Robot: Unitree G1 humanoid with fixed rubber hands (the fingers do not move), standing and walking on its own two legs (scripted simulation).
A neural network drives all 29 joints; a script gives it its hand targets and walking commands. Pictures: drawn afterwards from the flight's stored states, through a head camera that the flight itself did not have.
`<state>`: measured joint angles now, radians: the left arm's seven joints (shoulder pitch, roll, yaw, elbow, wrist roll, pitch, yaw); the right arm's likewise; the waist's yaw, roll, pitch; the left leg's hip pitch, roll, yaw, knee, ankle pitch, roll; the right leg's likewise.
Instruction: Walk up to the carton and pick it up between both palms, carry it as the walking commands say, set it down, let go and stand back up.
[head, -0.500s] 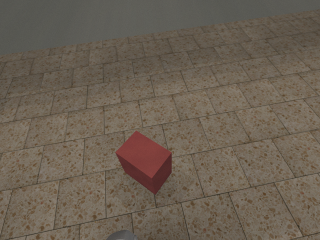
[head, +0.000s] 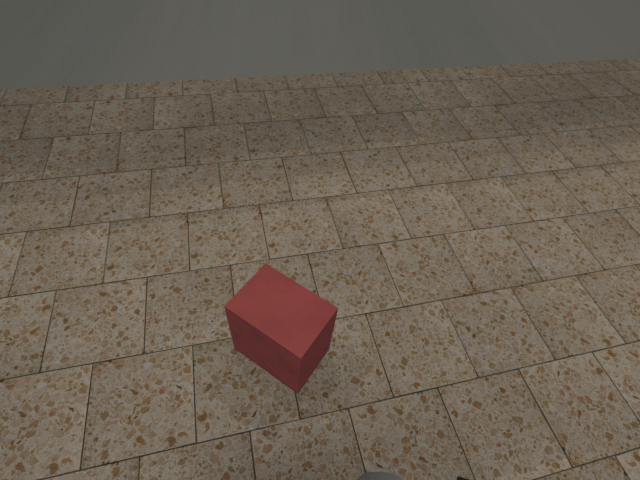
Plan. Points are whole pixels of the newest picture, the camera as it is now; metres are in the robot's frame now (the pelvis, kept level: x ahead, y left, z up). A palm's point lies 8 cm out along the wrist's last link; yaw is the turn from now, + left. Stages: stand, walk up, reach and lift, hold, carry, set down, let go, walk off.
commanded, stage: walk up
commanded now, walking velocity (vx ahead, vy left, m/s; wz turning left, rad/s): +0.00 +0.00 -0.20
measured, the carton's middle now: (281, 329) +0.61 +0.07 -0.62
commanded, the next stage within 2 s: none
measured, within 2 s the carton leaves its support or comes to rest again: neither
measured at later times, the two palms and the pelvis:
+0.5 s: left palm out of the picture +0.03 +0.24 -0.11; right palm out of the picture +0.05 -0.24 -0.16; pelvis +0.01 +0.00 +0.00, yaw -11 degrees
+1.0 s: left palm (51, 467) +0.17 +0.36 -0.17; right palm out of the picture +0.07 -0.10 -0.13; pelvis +0.09 +0.15 -0.01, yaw -20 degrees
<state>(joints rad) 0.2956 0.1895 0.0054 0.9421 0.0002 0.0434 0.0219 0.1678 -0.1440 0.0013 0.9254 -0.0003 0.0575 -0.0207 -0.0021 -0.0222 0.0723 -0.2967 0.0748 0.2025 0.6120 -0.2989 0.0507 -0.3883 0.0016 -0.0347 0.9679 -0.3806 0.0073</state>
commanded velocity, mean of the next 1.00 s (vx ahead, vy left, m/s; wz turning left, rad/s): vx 0.05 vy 0.19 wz -0.33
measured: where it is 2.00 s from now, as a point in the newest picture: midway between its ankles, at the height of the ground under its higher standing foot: outside the picture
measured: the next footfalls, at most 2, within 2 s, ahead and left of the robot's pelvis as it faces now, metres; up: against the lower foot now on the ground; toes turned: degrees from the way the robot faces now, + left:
right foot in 0.34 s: -0.01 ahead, -0.12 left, +0.00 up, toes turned -9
left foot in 0.80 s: +0.14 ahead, +0.17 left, +0.00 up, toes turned -5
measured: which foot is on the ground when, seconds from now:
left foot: down 0.00-0.34, up 0.36-0.78, down 0.80-1.00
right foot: up 0.00-0.32, down 0.34-0.80, up 0.82-1.00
